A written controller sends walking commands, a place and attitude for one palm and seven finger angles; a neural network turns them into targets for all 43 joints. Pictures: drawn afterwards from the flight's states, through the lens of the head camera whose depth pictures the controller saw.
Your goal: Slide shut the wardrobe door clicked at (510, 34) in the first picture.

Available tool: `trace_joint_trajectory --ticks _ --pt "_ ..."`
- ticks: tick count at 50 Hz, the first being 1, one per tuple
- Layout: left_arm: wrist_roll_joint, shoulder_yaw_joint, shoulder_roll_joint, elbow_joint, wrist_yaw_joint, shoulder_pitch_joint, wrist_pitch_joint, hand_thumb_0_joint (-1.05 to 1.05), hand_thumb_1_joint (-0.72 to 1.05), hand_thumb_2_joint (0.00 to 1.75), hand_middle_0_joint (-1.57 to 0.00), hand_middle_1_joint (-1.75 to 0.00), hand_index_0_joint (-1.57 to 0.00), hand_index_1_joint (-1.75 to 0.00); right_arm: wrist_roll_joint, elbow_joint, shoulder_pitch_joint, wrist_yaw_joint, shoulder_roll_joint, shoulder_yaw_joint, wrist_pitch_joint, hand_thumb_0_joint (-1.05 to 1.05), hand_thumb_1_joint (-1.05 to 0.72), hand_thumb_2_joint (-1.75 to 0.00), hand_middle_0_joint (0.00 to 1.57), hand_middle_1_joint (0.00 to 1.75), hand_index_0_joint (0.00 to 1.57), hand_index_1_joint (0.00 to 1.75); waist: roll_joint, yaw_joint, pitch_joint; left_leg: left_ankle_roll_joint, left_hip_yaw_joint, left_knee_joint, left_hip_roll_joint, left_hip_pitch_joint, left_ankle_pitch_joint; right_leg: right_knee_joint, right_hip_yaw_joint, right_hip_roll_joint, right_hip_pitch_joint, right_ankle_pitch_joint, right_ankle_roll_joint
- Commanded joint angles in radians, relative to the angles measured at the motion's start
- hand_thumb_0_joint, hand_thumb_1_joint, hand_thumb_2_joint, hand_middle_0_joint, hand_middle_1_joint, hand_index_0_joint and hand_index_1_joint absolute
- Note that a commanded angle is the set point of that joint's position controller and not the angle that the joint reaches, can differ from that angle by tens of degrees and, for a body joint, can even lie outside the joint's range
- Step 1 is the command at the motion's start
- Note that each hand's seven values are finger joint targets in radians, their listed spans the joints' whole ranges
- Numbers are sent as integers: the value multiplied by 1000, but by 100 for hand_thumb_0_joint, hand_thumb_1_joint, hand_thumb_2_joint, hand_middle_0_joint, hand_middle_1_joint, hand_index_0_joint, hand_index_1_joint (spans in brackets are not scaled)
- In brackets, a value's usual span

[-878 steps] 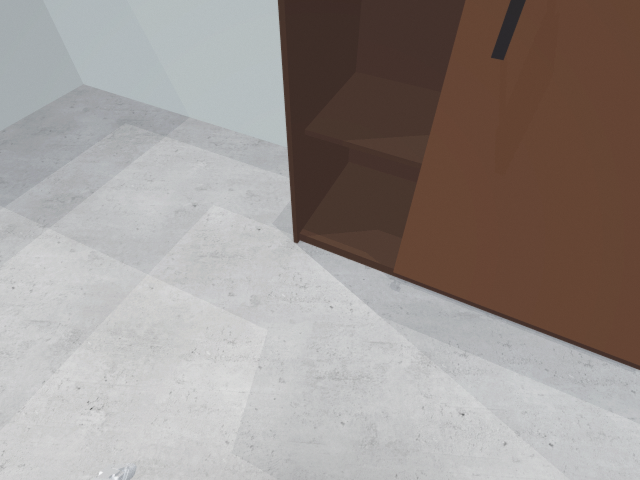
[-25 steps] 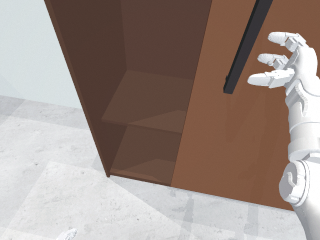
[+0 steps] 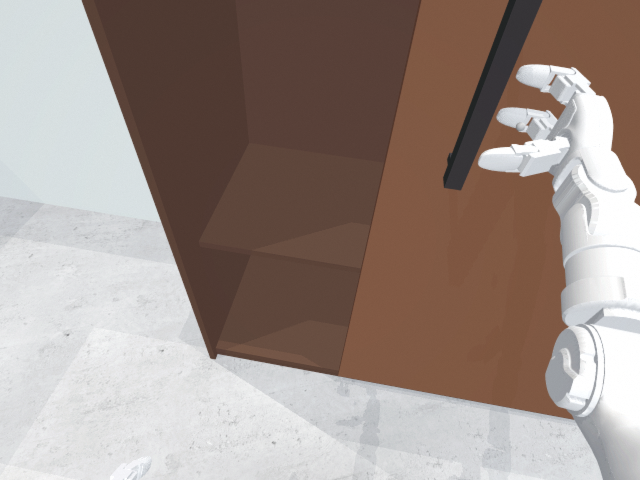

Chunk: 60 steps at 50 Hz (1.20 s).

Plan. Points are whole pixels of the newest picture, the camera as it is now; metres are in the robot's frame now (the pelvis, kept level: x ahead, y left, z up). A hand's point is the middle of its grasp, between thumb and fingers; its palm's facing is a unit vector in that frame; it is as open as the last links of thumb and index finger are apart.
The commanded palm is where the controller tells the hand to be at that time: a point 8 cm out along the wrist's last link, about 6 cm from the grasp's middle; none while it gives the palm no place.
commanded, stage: feel for the door with the fingertips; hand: right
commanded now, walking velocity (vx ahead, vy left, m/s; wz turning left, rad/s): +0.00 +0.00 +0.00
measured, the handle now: (484, 88) +0.52 -0.12 +0.26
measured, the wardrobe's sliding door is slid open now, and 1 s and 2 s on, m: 0.41 0.41 0.41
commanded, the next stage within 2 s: slide the fingers in behind the handle in 0.30 s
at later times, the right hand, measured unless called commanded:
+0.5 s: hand (512, 123) +0.48 -0.15 +0.24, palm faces +0.07 +1.00 +0.01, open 13.7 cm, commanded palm +0.46 -0.21 +0.24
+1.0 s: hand (497, 128) +0.47 -0.13 +0.24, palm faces +0.06 +1.00 +0.01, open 14.0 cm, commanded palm +0.44 -0.19 +0.24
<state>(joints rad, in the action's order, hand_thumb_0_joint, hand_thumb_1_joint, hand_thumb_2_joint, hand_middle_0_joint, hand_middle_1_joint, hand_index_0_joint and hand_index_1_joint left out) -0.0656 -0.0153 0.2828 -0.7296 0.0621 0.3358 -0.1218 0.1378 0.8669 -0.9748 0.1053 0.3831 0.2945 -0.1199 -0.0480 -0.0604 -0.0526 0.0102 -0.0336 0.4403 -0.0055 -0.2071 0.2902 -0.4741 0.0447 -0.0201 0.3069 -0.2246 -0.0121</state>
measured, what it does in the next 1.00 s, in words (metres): stands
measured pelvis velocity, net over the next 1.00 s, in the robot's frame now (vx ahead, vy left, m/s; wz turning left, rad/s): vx -0.01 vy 0.00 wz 0.00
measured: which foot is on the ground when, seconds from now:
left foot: down 0.00-1.00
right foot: down 0.00-1.00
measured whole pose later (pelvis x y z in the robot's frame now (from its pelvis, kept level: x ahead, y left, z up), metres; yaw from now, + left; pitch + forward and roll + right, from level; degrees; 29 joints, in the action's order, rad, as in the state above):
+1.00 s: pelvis -0.01 +0.00 +0.00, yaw +0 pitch +3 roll +1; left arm -0.06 -0.02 0.26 -0.73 0.06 0.31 -0.13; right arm 0.13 0.88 -1.01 0.02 0.31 0.25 -0.14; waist -0.05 -0.06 -0.04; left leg 0.00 -0.03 0.45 0.00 -0.22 0.28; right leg -0.48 0.05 -0.02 0.31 -0.22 -0.02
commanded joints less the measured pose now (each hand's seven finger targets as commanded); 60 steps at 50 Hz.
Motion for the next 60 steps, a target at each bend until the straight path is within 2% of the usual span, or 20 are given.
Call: trace_joint_trajectory --ticks 1,6,7,10,12,15,18,22,31,33,35,38,42,44,47,48,51,56,57,60 --pt "1 44 127 124 3 -22 -39 0 90 90 -20 -30 -20 -30 1 -248 -524 -29 212 25 46 0 50 -30 30 120 30 120 36 6 -312 9 4 -30 -9 -8 -414 7 -35 14 -261 304 -38" --pt "3 44 122 126 3 -31 -31 0 90 90 -20 -30 -20 -30 0 -269 -536 -56 210 37 39 0 50 -30 30 120 30 120 65 5 -319 7 8 -33 -11 0 -419 7 -33 13 -263 298 -41" --pt "7 44 126 123 5 -25 -24 0 90 90 -20 -30 -20 -30 -6 -266 -534 -62 251 62 44 0 50 -30 30 120 30 120 85 10 -325 8 8 -35 -7 26 -423 8 -30 12 -253 302 -42" --pt "4 40 118 123 5 -28 -24 0 90 90 -20 -30 -20 -30 -23 -243 -568 -63 224 31 46 0 50 -30 30 120 30 120 42 -1 -310 7 13 -33 -7 -1 -415 8 -28 15 -254 288 -41" --pt "6 39 122 111 8 -13 -18 0 90 90 -20 -30 -20 -30 -23 -181 -572 -61 230 30 44 0 50 -30 30 120 30 120 71 -9 -276 7 10 -44 -6 -9 -389 9 -29 14 -233 264 -42" --pt "8 44 128 111 13 3 -24 0 90 90 -20 -30 -20 -30 -23 -164 -604 -48 282 68 61 0 50 -30 30 120 30 120 74 -10 -327 4 18 -35 -6 10 -424 6 -26 17 -239 276 -43" --pt "7 43 124 105 11 12 -27 0 90 90 -20 -30 -20 -30 -24 -132 -616 -36 244 37 81 0 50 -30 30 120 30 120 66 -23 -308 4 17 -38 -8 -15 -416 1 -27 15 -245 275 -43" --pt "10 44 130 88 13 34 -30 0 90 90 -20 -30 -20 -30 -21 -91 -669 -36 255 31 101 0 50 -30 30 120 30 120 54 -33 -288 4 17 -46 -4 -30 -366 3 -29 16 -223 235 -40" --pt "7 50 131 108 1 24 -48 0 90 90 -20 -30 -20 -30 -6 -181 -585 -31 225 34 116 0 50 -30 30 120 30 120 36 -9 -335 9 10 -37 -15 -23 -376 9 -38 9 -271 274 -37" --pt "6 53 139 114 2 17 -45 0 90 90 -20 -30 -20 -30 -2 -186 -532 -35 280 87 105 0 50 -30 30 120 30 120 82 8 -333 6 12 -39 -15 9 -393 14 -31 9 -244 272 -43" --pt "2 48 128 124 1 4 -43 0 90 90 -20 -30 -20 -30 -12 -229 -543 -31 228 31 89 0 50 -30 30 120 30 120 13 2 -316 8 10 -41 -13 -11 -371 18 -27 11 -253 259 -38" --pt "-1 49 129 127 1 -7 -42 0 90 90 -20 -30 -20 -30 -6 -258 -526 -42 221 34 69 0 50 -30 30 120 30 120 27 2 -299 10 8 -49 -17 -24 -341 21 -34 5 -261 245 -39" --pt "1 44 121 118 4 -14 -46 0 90 90 -20 -30 -20 -30 5 -284 -580 -56 141 -28 50 0 50 -30 30 120 30 120 26 -16 -282 12 0 -57 -17 -61 -289 23 -48 1 -284 225 -34" --pt "2 42 120 114 4 -19 -50 0 90 90 -20 -30 -20 -30 4 -278 -589 -70 135 -21 41 0 50 -30 30 120 30 120 15 -14 -294 10 2 -53 -19 -79 -282 21 -51 1 -296 223 -32" --pt "8 39 120 99 5 -15 -48 0 90 90 -20 -30 -20 -30 -1 -211 -593 -90 127 -25 36 0 50 -30 30 120 30 120 74 -16 -267 9 1 -55 -14 -71 -259 25 -51 2 -260 195 -33" --pt "6 38 120 99 4 -20 -50 0 90 90 -20 -30 -20 -30 -6 -196 -610 -96 134 -16 38 0 50 -30 30 120 30 120 60 -19 -263 7 6 -55 -14 -88 -256 24 -49 3 -259 185 -34" --pt "11 38 114 105 -1 -15 -51 0 90 90 -20 -30 -20 -30 -20 -203 -605 -110 135 -11 58 0 50 -30 30 120 30 120 51 -7 -321 11 5 -34 -13 -59 -303 16 -49 4 -280 237 -30" --pt "12 40 112 114 -7 -16 -44 0 90 90 -20 -30 -20 -30 -22 -206 -589 -111 139 1 68 0 50 -30 30 120 30 120 75 1 -337 10 5 -23 -13 -23 -373 8 -40 6 -271 285 -32" --pt "12 41 109 121 -9 -23 -38 0 90 90 -20 -30 -20 -30 -22 -215 -560 -112 128 -7 68 0 50 -30 30 120 30 120 59 9 -339 12 6 -25 -10 -8 -380 6 -36 8 -270 297 -32" --pt "6 40 105 120 -10 -28 -31 0 90 90 -20 -30 -20 -30 -23 -211 -572 -112 85 -42 48 0 50 -30 30 120 30 120 63 -6 -294 8 4 -30 -14 -37 -376 8 -33 7 -261 281 -33"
